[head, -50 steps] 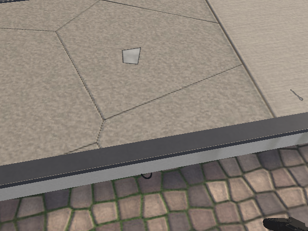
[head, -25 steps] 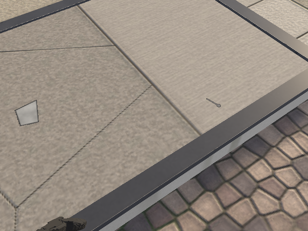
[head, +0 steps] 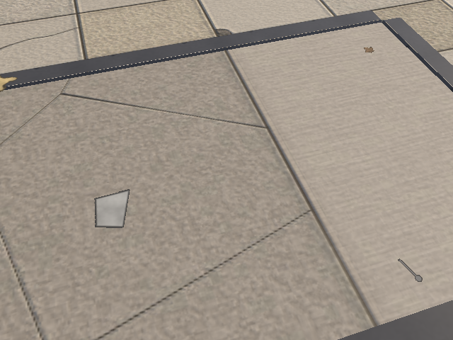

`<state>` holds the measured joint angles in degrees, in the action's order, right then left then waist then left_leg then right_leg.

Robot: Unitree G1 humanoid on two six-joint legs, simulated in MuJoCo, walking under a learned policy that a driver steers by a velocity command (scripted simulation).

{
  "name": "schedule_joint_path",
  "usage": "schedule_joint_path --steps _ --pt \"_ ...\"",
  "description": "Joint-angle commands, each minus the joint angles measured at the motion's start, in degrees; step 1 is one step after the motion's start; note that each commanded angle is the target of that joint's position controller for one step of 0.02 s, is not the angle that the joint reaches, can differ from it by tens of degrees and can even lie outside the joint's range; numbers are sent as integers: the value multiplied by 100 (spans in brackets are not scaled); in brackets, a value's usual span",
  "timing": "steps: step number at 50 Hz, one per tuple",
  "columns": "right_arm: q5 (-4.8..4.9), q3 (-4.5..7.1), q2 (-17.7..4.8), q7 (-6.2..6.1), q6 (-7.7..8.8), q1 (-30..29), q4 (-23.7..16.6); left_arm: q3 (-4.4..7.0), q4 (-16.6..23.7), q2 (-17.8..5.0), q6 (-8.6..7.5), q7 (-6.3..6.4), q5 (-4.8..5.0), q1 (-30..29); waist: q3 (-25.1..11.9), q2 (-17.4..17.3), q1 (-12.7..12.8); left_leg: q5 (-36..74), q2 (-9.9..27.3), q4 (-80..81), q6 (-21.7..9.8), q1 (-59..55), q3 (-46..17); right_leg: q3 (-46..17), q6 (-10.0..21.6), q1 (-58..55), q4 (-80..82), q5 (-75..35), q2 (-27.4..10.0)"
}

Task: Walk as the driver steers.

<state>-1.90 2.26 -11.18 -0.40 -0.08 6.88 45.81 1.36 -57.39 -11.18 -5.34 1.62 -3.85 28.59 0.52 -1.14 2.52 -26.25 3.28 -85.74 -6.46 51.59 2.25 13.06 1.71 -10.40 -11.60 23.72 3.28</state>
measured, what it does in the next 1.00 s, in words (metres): climbs, turning left: left foot 0.12 m higher, then right foot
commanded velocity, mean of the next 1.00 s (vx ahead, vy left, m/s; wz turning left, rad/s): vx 0.50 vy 0.00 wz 0.57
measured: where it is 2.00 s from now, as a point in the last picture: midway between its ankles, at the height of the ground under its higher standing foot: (93, 154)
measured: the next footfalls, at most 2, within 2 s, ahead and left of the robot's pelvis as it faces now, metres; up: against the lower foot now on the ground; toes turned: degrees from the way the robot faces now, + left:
left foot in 0.12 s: +0.30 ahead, +0.11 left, +0.12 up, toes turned +10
right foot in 0.70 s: +0.69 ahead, +0.08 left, +0.12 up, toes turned +28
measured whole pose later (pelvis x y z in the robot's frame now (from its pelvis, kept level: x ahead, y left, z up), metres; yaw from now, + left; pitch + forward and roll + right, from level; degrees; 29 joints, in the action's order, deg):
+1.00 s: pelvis +0.64 +0.15 +0.14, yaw +37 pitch +2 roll -1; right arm -2.2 3.7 -16.7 2.9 -0.3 8.1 37.0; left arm 2.6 -44.9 -14.9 -5.9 0.0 -1.3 22.8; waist 0.2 -3.2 2.8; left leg -10.9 1.3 -61.3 -1.8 39.2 -3.0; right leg 9.5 2.5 5.8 -17.4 13.3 1.1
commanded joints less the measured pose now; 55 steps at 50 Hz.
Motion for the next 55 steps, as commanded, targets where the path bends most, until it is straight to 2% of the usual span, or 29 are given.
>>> schedule_joint_path --steps 1,3,4,5,6,7,8,9,10,11,12,13,14,17,19,20,22,27,30,33,34,35,36,37,38,39,41,46,55 --pt "110 -113 20 -135 166 -1638 -1085 85 -142 -602 -42 5 -117 739 1265 193 109 -1294 123 -1395 -256 3935 -40 -782 803 -1558 -46 -4185 -2322" --pt "127 -340 206 -38 220 -2082 -1495 17 -116 -532 -8 22 -18 330 1219 110 -187 -1430 156 -476 -354 3002 535 -115 477 -531 146 -5034 -1860" --pt "120 -402 180 47 264 -1674 -1438 -13 58 -519 -1 59 62 -167 915 -44 -510 -847 -25 735 -364 1096 996 376 359 583 58 -6023 -1434" --pt "152 -436 119 233 190 -1197 -1347 18 211 -833 -6 75 340 -189 269 -307 -663 498 -383 2172 -378 -1574 1364 144 678 1834 -108 -7984 -1682" --pt "193 -284 -79 254 88 -240 -1015 127 263 -1323 -23 46 390 -196 -452 218 -1005 783 -752 2368 -312 -3087 1297 -7 728 1926 -1157 -9101 -1811" --pt "159 17 -637 249 -8 1470 -592 284 489 -1850 -32 -73 556 -165 -1877 969 -1696 302 -1410 2216 -718 -4916 663 14 618 2244 -3318 -10797 -1615" --pt "150 286 -1483 199 -25 2022 -417 206 900 -1550 -194 -287 762 -539 -2482 -597 -1962 1507 361 3741 -1947 -6561 -2501 -283 -26 4137 -6781 -6036 -473" --pt "170 412 -1809 65 -136 1715 -482 243 990 -1524 -343 -465 543 -598 -3532 -906 -1423 3098 1172 5483 -2015 -6592 -5354 -1215 -211 4167 -8753 -830 329" --pt "158 471 -1822 18 -105 1321 -406 193 1269 -1100 -323 -494 393 -879 -3059 -201 -1053 2347 1025 5640 -1611 -5999 -5248 -1826 -117 4513 -9042 -1242 2" --pt "162 452 -1620 8 -26 1201 -162 115 1322 -723 -229 -425 362 -854 -2107 360 -733 1753 978 5750 -1333 -5167 -4891 -1784 -87 4739 -8801 -1234 -274" --pt "103 370 -1259 -42 63 1047 13 13 1473 -373 -109 -303 281 -1139 -831 608 -473 1950 774 5582 -1120 -4065 -4306 -1715 -34 5186 -8500 -1038 -492" --pt "27 273 -878 -66 108 731 9 -57 1657 -143 63 -206 183 -1326 -198 639 -198 1994 519 5488 -987 -3090 -3697 -1728 -1 5279 -8450 -846 -602" --pt "-1 209 -645 -46 163 564 -7 -81 1700 -85 226 -153 143 -1244 -21 625 16 1975 337 5514 -852 -2577 -3116 -1750 18 5193 -8188 -788 -726" --pt "19 174 -680 31 451 979 205 -108 2186 -70 396 -19 170 -1775 -45 48 28 2221 141 6123 -902 -2487 -2460 -1549 81 6031 -8716 -289 -665" --pt "120 215 -839 43 502 631 -1 -149 2568 -345 340 -69 12 -2196 118 256 186 2185 -370 6764 -704 -1906 -1672 -1381 -3 5263 -6197 -1118 -879" --pt "180 203 -788 11 522 731 -97 -61 2554 -548 304 -118 -7 -2407 -5 235 -17 3242 -378 6901 -697 -2239 -1627 -1140 -105 5019 -5713 -1677 -874" --pt "226 250 -848 -27 553 1241 -74 -92 2627 -487 315 -180 57 -2592 -226 86 -302 4480 -223 6849 -637 -3278 -1742 -1125 -217 5275 -5031 -2263 -854" --pt "173 410 -1107 -92 376 2218 -46 -140 2885 -447 304 -366 183 -3689 -165 -329 -953 4414 -11 7013 -547 -5351 -2095 -1102 -200 5763 -3345 -2523 -481" --pt "135 460 -1224 -127 376 2038 -183 -94 2937 -606 260 -403 231 -3744 19 -470 -810 4372 214 6998 -509 -5431 -2323 -1293 -107 5053 -2552 -2454 -417" --pt "117 502 -1450 -68 443 1516 -352 124 2464 -1032 236 -228 262 -2287 -565 -372 -83 6057 -55 5537 -30 -4965 -2182 -1280 91 2569 -1887 -1757 18" --pt "155 497 -1428 -12 468 1362 -417 204 2281 -1157 193 -135 280 -1561 -893 -212 306 5724 -263 4520 110 -4634 -2078 -1313 149 1563 -1431 -2102 -177" --pt "176 363 -950 30 504 1456 -576 287 2203 -1407 129 -17 122 -723 -1516 198 516 3765 -495 3052 156 -3734 -1875 -2250 353 192 -1573 -1087 -1252" --pt "379 213 -390 -2 439 2501 -704 348 2279 -1781 117 -23 -37 -970 -2190 1702 -213 -785 -1277 1357 382 -1974 -1220 -4946 1261 -1192 -1377 -1671 -2983" --pt "161 251 -926 -71 351 2374 -580 351 2378 -1398 188 -69 95 -1200 -2060 1063 -171 -234 -835 778 342 -1615 -1000 -5690 1424 -459 -833 -789 -2850" --pt "97 298 -1071 -39 321 1795 -606 217 2400 -863 170 -74 156 -1580 -1168 413 -204 446 -615 908 374 -1631 -916 -4744 1281 528 -585 -547 -2501" --pt "73 311 -1116 13 302 1475 -668 166 2346 -684 120 -92 156 -1681 -732 178 -201 681 -460 1001 382 -1680 -862 -4053 1164 1143 -492 -870 -2294" --pt "35 311 -1033 174 183 1258 -814 153 2129 -718 20 -72 198 -1459 -342 474 -306 781 -266 1243 395 -1815 -855 -3042 939 1839 -257 -1554 -1935" --pt "-67 219 -786 305 16 672 -1085 224 1798 -924 -187 -130 287 -1050 -15 569 -322 1170 -101 1804 432 -1214 -736 -1998 898 1874 213 -2346 -1905" --pt "-10 -4 -493 477 122 -817 -1460 247 1226 -1116 -72 -182 289 -352 409 554 99 2255 -224 4749 267 -1880 111 -712 603 1509 350 -3105 -1678"
Velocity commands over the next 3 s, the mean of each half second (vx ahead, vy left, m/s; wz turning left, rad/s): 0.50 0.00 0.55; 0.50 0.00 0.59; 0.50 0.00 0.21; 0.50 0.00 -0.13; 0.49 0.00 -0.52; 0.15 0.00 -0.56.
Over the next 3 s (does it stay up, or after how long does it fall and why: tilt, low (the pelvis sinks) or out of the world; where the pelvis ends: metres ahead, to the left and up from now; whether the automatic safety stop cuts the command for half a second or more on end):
stays up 1.38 0.68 0.13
